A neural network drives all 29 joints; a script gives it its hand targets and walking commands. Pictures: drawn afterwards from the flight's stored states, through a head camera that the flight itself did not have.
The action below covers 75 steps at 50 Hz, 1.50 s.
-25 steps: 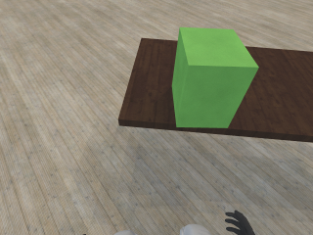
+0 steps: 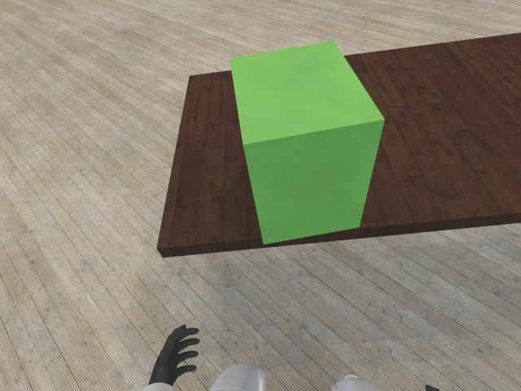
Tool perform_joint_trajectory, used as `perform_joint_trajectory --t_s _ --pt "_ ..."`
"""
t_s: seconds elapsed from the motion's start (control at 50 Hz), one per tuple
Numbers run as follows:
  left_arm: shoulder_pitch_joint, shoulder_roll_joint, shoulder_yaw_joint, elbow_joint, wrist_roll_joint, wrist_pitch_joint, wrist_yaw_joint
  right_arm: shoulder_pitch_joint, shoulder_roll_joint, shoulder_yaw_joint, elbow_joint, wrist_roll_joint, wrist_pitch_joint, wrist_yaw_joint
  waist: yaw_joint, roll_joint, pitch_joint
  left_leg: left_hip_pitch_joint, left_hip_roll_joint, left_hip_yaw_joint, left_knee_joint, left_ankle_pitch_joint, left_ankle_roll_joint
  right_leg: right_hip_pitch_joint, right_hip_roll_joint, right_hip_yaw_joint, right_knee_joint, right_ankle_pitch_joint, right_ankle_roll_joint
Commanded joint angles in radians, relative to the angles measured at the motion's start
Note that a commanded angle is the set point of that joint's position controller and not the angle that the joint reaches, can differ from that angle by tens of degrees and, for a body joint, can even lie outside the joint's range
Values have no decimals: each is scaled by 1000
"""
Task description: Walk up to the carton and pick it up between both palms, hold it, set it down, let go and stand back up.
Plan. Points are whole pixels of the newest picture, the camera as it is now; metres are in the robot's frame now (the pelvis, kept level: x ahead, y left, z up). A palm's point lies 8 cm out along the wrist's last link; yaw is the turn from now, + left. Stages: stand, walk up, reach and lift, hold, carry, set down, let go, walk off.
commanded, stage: walk up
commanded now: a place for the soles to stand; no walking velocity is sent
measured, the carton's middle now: (297, 146) +0.59 -0.03 +0.01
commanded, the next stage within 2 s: none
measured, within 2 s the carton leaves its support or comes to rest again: neither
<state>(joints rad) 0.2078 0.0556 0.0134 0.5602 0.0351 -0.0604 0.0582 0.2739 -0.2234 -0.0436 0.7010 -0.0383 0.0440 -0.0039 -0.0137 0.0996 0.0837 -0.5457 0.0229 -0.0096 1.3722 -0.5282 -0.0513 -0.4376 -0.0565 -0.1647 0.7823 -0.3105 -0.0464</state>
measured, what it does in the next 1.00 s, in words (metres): steps on the spot: left foot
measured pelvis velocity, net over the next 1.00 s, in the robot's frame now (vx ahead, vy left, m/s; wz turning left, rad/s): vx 0.02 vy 0.03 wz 0.08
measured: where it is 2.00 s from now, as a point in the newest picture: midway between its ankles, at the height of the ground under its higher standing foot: outside the picture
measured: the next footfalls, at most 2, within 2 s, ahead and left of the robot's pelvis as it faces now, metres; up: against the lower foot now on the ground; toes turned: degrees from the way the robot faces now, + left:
left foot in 0.20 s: +0.09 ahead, +0.14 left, +0.00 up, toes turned +10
right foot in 1.28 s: +0.18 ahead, -0.23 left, +0.00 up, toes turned +12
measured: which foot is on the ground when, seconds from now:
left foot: up 0.00-0.18, down 0.20-1.00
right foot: down 0.00-0.94, up 0.96-1.00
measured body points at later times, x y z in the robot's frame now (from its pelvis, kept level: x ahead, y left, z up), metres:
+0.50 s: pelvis +0.01 +0.03 +0.00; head +0.03 +0.03 +0.45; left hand +0.11 +0.26 -0.11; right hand +0.23 -0.14 -0.09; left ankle +0.05 +0.13 -0.70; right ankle +0.05 -0.09 -0.70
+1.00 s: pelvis +0.02 +0.03 +0.02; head +0.03 +0.04 +0.47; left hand +0.12 +0.25 -0.10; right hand +0.15 -0.17 -0.09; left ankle +0.05 +0.13 -0.70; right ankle +0.03 -0.08 -0.68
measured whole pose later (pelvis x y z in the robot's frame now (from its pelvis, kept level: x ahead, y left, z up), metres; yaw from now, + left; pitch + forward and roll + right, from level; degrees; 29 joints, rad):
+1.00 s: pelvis +0.02 +0.03 +0.02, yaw +4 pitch -1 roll +0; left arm 0.25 0.15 0.04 0.68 0.07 0.03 -0.04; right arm 0.27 -0.10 -0.02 0.71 -0.05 -0.03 -0.05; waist 0.00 -0.03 0.03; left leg -0.31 0.02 0.11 0.58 -0.26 0.03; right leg -0.36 0.00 -0.01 0.81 -0.49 0.00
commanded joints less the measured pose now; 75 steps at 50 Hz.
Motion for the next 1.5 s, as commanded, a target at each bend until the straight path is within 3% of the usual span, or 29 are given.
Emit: perform_joint_trajectory --t_s 0.0,0.1,0.16,0.18,0.2,0.22,0.24,0.32,0.38,0.42,0.46,0.48,0.58,0.88,0.9,0.92,0.94,1.02,1.1,1.14,1.22,1.24,1.26,1.28,1.3,1.32,1.36,1.42,1.48 --pt "-13 152 52 -79 0 -58 10 -29 -4 -1 -116 -7 -12 -14 26 -242 -160 -68 27 -68 -74 19 -20 153 -369 354 -433 324 -214" --pt "-76 212 56 -73 -5 -38 -14 -76 49 15 -133 11 -18 -10 20 -331 -190 112 22 28 -456 39 20 139 -309 140 -350 400 -141" --pt "-107 211 30 -53 -14 7 -38 -14 32 -2 -136 5 -51 -6 -36 -215 -217 348 -6 31 -787 336 58 39 -262 55 -203 226 -56" --pt "-56 170 10 -37 -18 20 -49 3 -9 -16 -137 -1 -66 -9 -29 -79 -242 419 24 -79 -848 381 62 -13 -224 18 -98 93 -6" --pt "-20 114 -15 -54 -29 24 -66 -32 -80 -34 -165 -20 -85 -19 9 120 -252 434 229 -448 -922 370 128 -139 -133 -39 71 -167 77" --pt "-82 165 7 -52 -33 44 -49 -23 -102 -54 -165 7 -82 -28 -38 37 -226 270 333 -565 -1005 324 252 -63 -52 48 150 -394 92" --pt "-104 179 10 -44 -25 62 -42 -45 -73 -52 -163 19 -79 -32 -35 -2 -187 261 303 -528 -1013 264 287 -68 -56 102 200 -391 98" --pt "-43 157 0 -1 -16 74 -28 -152 -28 -36 -213 20 -72 -43 -4 124 -199 304 267 -384 -956 531 289 -71 -51 135 198 -271 93" --pt "-21 156 8 12 -14 64 -26 -229 -7 -21 -231 13 -68 -30 29 65 -222 234 225 -279 -902 587 256 84 -26 124 37 -173 72" --pt "46 159 12 15 -13 44 -34 -281 -13 -6 -215 24 -63 -14 85 11 -213 130 163 -176 -840 499 174 255 -30 156 -237 100 32" --pt "-49 248 40 14 -28 30 -45 -195 37 7 -188 33 -56 -1 -26 -123 -160 242 20 -30 -793 223 96 75 -135 362 -353 17 -30" --pt "-84 241 38 14 -45 28 -54 -180 50 13 -174 21 -53 -4 -39 -147 -138 317 28 -37 -803 223 96 3 -136 356 -373 -18 -39" --pt "-17 167 22 35 -35 20 -65 -176 21 8 -124 19 -70 6 14 -143 -148 295 71 -84 -883 311 110 128 -59 251 -333 59 7" --pt "9 141 21 58 -24 16 -66 -110 18 8 -74 27 -83 13 22 -105 -103 271 88 -57 -981 239 101 156 -27 246 -347 42 21" --pt "-70 227 52 -2 40 51 -101 101 -11 -29 -82 -6 -103 -33 -59 -234 -128 429 271 -333 -1116 -1 150 -38 91 119 -91 -171 18" --pt "-65 186 53 -12 62 74 -106 164 -78 -58 -62 -21 -105 -60 -64 -121 -79 507 412 -523 -1167 -130 204 -220 70 125 72 -301 44" --pt "-56 177 50 -20 66 92 -111 158 -76 -62 -60 -27 -104 -88 -64 -110 -58 506 476 -573 -1168 -104 251 -292 20 179 185 -288 49" --pt "-91 165 37 -55 53 108 -119 89 -16 -45 -88 -29 -125 -116 -40 -6 -74 420 389 -382 -1168 -31 216 -338 -44 204 355 -149 82" --pt "-126 170 22 -84 34 110 -130 26 -19 -45 -105 -16 -145 -108 -24 74 -68 333 353 -280 -1166 0 213 -302 -97 195 337 -104 104" --pt "-97 166 10 -73 28 113 -136 4 -56 -61 -116 -27 -145 -102 -8 71 -51 270 349 -239 -1151 16 198 -223 -110 208 241 -135 86" --pt "-7 158 11 -61 24 96 -143 -56 -95 -68 -139 -20 -115 -63 28 128 -86 132 271 -89 -1034 20 129 104 -41 102 -40 -102 34" --pt "81 170 26 -35 21 86 -135 -74 -92 -59 -134 -15 -101 -50 73 55 -111 27 217 -26 -907 -7 91 282 -24 94 -161 25 29" --pt "160 211 45 -1 20 72 -122 -33 -25 -30 -120 -13 -87 -31 92 -98 -126 -51 112 53 -710 -57 51 395 7 108 -214 36 39" --pt "200 312 77 -9 22 59 -107 -12 63 1 -135 -11 -81 -16 110 -381 -125 -166 9 102 -430 -133 1 382 -187 438 -382 -180 -7" --pt "133 366 92 -45 9 60 -87 -23 41 -10 -176 -10 -68 -25 88 -400 -123 -162 -50 33 -242 -193 -6 222 -308 723 -571 -429 -125" --pt "56 331 84 -56 2 64 -68 -66 0 -21 -196 -16 -62 -33 82 -298 -60 -159 -16 -36 -142 -144 1 149 -322 713 -586 -493 -169" --pt "4 264 66 -70 13 59 -42 -18 16 -10 -167 -5 -70 -37 38 -213 -79 -193 1 -72 -90 -72 5 218 -306 591 -507 -321 -182" --pt "-7 191 46 -62 14 30 -34 20 -25 -16 -148 -19 -62 -38 20 -177 -123 -160 29 -79 -97 -51 2 227 -366 561 -502 -184 -229" --pt "31 170 43 -32 13 -5 -16 -59 -22 -12 -170 -24 -41 -29 50 -128 -100 -193 28 -89 -120 -42 11 265 -432 534 -504 -12 -251"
